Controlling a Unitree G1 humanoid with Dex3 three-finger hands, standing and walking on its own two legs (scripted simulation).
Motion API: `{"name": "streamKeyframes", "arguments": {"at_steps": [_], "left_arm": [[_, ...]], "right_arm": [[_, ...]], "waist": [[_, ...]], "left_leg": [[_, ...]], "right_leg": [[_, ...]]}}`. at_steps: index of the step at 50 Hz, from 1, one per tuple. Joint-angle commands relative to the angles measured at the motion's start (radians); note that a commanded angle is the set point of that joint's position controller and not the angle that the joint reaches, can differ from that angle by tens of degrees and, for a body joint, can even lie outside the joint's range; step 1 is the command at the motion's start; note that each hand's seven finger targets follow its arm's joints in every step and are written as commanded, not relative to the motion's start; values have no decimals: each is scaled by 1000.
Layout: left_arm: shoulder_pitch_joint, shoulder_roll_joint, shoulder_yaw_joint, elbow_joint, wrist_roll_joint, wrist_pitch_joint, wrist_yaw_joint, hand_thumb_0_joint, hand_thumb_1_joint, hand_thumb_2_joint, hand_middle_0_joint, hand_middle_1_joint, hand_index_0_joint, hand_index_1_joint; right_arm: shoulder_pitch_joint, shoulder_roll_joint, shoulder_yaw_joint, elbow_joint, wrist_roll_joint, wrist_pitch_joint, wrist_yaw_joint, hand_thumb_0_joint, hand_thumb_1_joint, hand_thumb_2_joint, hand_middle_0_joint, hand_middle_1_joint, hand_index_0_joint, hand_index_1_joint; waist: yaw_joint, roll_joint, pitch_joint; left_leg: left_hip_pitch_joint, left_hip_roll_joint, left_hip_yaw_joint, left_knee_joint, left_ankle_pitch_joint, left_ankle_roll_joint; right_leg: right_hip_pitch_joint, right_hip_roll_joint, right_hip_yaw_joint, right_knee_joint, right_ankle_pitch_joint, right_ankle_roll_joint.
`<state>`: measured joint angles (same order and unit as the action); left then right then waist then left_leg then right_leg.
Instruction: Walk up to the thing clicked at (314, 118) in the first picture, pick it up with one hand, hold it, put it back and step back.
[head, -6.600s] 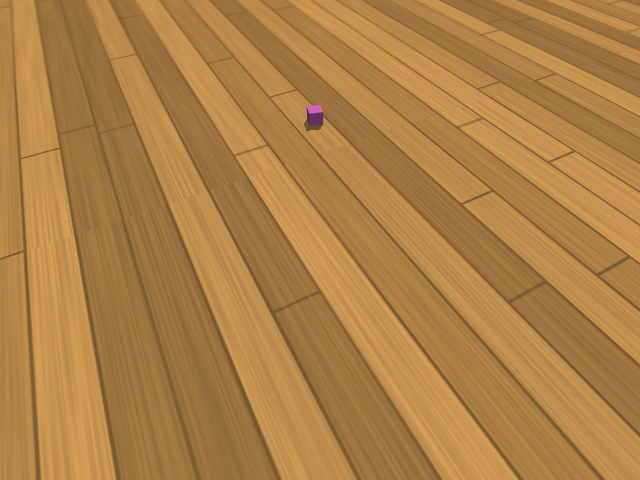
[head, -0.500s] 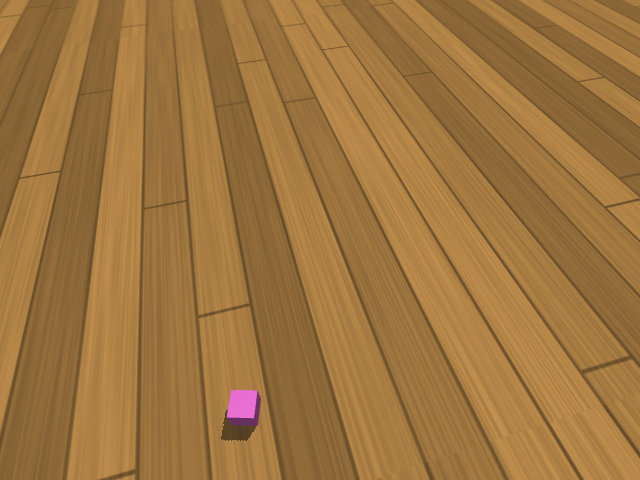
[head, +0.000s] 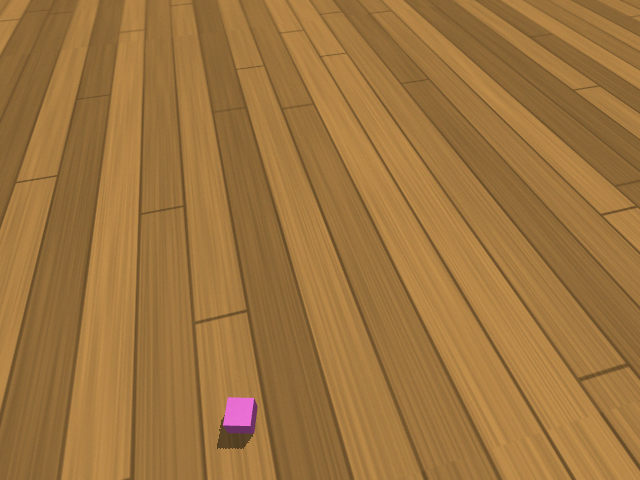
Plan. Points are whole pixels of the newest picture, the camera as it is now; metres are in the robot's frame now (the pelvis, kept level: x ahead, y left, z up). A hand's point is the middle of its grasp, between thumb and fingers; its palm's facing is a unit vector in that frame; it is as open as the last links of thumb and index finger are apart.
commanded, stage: stand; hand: left
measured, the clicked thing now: (241, 415) +0.42 +0.25 -0.74
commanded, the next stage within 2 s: none
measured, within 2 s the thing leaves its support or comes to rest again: neither
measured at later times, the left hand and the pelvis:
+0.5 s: hand out of the picture +0.09 +0.24 -0.15, palm faces -0.02 -0.94 -0.34, open 7.4 cm; pelvis +0.01 -0.01 +0.00, yaw +0 degrees
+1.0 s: hand out of the picture +0.09 +0.23 -0.15, palm faces -0.02 -0.94 -0.34, open 7.4 cm; pelvis +0.01 -0.02 +0.00, yaw +0 degrees
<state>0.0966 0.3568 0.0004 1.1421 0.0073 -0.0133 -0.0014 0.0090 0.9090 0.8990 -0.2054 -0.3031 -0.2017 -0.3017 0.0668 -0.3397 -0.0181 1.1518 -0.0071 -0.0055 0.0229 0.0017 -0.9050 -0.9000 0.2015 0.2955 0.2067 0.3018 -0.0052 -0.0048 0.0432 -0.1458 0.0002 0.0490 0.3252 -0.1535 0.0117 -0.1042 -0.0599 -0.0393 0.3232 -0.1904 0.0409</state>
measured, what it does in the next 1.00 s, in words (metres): stands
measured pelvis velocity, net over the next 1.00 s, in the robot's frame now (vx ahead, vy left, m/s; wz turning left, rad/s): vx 0.01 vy -0.02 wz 0.00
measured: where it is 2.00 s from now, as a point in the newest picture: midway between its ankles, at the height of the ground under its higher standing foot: outside the picture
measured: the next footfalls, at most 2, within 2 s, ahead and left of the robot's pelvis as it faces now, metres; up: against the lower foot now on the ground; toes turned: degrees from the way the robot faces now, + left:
none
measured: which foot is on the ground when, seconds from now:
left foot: down 0.00-1.00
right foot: down 0.00-1.00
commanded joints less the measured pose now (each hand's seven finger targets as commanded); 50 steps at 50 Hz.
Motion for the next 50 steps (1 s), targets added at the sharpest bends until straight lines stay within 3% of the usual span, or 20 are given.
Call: {"name": "streamKeyframes", "arguments": {"at_steps": [1,7,20,29,42,50], "left_arm": [[-48,207,38,-65,5,-19,10,0,900,900,-200,-300,-200,-300],[-38,200,41,-70,3,-21,10,0,900,900,-200,-300,-200,-300],[-36,198,42,-67,3,-17,9,0,900,900,-200,-300,-200,-300],[-42,208,43,-75,3,-20,11,0,900,900,-200,-300,-200,-300],[-37,206,41,-75,3,-16,9,0,900,900,-200,-300,-200,-300],[-26,211,42,-77,5,-20,11,0,900,900,-200,-300,-200,-300]], "right_arm": [[-54,-213,-37,-66,-2,-24,-20,0,-900,-900,200,300,200,300],[-55,-218,-36,-65,-2,-30,-25,0,-900,-900,200,300,200,300],[-50,-223,-30,-63,-1,-24,-26,0,-900,-900,200,300,200,300],[-32,-218,-27,-67,-2,-26,-27,0,-900,-900,200,300,200,300],[-23,-220,-23,-64,-2,-23,-28,0,-900,-900,200,300,200,300],[-24,-221,-26,-71,-2,-23,-29,0,-900,-900,200,300,200,300]], "waist": [[-7,9,-82],[1,20,-109],[1,8,-72],[-3,-5,-104],[-2,4,-72],[1,0,-87]], "left_leg": [[41,137,-125,-60,116,-2],[74,146,-117,-42,210,-1],[55,141,-117,-52,123,-6],[79,150,-115,-40,205,-4],[58,143,-110,-56,136,-7],[81,151,-109,-40,172,-2]], "right_leg": [[-2,-86,80,-60,84,-42],[22,-92,79,-51,159,-44],[13,-91,85,-84,106,-43],[37,-94,78,-67,189,-45],[22,-89,85,-86,137,-48],[26,-90,82,-75,169,-49]]}}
